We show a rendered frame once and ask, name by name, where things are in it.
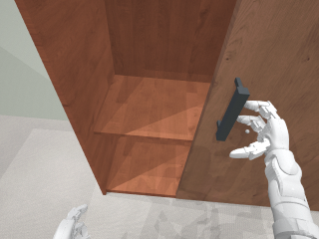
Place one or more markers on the handle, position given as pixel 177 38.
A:
pixel 233 110

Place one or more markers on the robot left hand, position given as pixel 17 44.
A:
pixel 68 229

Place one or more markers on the robot right hand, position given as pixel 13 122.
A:
pixel 275 131

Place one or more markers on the wardrobe door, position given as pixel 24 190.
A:
pixel 273 47

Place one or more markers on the right robot forearm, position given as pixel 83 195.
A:
pixel 289 206

